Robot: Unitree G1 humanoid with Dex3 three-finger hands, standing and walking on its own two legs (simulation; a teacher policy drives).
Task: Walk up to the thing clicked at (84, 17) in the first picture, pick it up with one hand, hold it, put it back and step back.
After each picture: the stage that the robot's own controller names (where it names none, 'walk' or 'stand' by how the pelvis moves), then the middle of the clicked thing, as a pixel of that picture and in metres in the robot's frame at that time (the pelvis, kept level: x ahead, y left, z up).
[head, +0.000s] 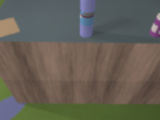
stand; (87, 13) +0.73 -0.03 +0.07
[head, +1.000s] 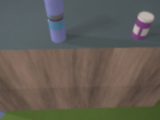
walk; (55, 16) +0.62 +0.13 +0.10
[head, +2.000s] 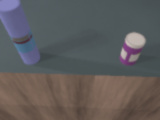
stand; (21, 36) +0.48 +0.22 +0.10
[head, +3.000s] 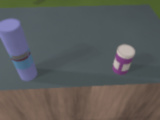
stand; (20, 53) +0.45 +0.22 +0.08
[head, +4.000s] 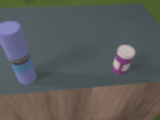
stand; (19, 56) +0.42 +0.22 +0.08
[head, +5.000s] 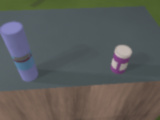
stand; (22, 55) +0.45 +0.23 +0.07
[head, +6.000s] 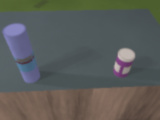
stand; (24, 56) +0.45 +0.22 +0.07
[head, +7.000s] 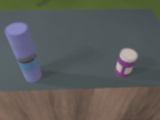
stand; (26, 56) +0.45 +0.21 +0.07
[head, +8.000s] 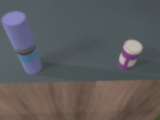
rise first; (25, 47) +0.45 +0.22 +0.07
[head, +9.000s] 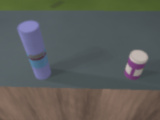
rise first; (36, 53) +0.45 +0.21 +0.07
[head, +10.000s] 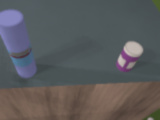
go down; (20, 49) +0.44 +0.19 +0.08
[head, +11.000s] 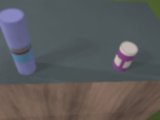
go down; (20, 46) +0.46 +0.20 +0.08
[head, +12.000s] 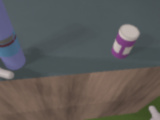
close in; (3, 37) +0.45 +0.21 +0.13
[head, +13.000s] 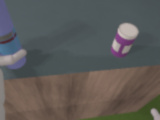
lift; (3, 34) +0.46 +0.21 +0.13
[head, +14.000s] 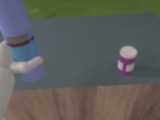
lift; (20, 39) +0.34 +0.16 +0.26
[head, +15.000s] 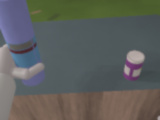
hold; (22, 44) +0.33 +0.16 +0.25
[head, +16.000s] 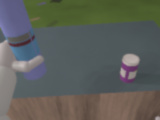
hold; (21, 38) +0.34 +0.16 +0.28
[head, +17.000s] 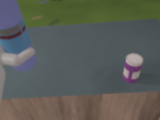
hold; (9, 28) +0.32 +0.17 +0.32
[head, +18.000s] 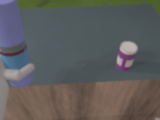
crouch; (12, 47) +0.35 +0.19 +0.21
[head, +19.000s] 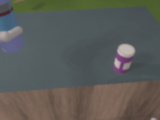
lower; out of the picture +0.45 +0.21 +0.27
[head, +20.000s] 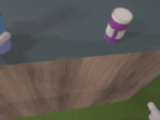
lower; out of the picture +0.51 +0.22 +0.15
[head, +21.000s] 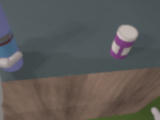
lower; (0, 37) +0.45 +0.21 +0.13
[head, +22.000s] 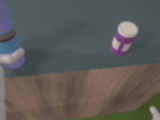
lower; (2, 33) +0.46 +0.20 +0.13
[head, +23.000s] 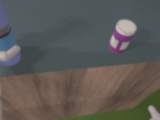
lower; out of the picture +0.47 +0.21 +0.13
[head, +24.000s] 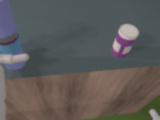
open; (5, 36) +0.46 +0.20 +0.13
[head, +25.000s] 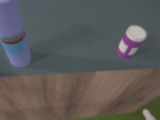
sink last; (12, 34) +0.45 +0.19 +0.12
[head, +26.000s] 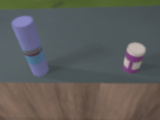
sink last; (32, 49) +0.47 +0.22 +0.10
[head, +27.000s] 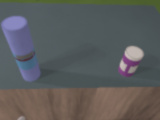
stand; (24, 53) +0.43 +0.21 +0.09
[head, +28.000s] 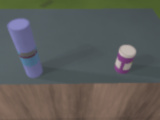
stand; (27, 51) +0.47 +0.22 +0.07
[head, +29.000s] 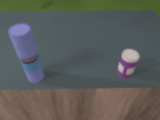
stand; (29, 56) +0.45 +0.21 +0.07
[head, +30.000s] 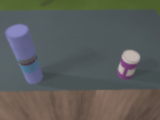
stand; (27, 57) +0.44 +0.21 +0.07
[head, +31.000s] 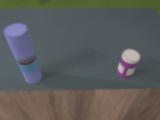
stand; (26, 57) +0.44 +0.21 +0.07
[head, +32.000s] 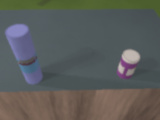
stand; (27, 57) +0.44 +0.21 +0.07
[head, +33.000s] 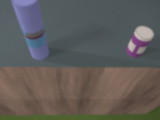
walk; (33, 31) +0.49 +0.17 +0.08
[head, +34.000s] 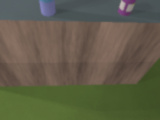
walk; out of the picture +0.74 +0.16 +0.09
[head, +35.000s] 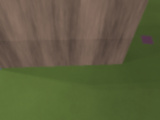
stand; out of the picture +1.06 +0.28 +0.09
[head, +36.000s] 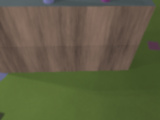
stand; out of the picture +1.05 +0.21 +0.08
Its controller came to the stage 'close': yes
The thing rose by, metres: 0.24
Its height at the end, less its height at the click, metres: +0.00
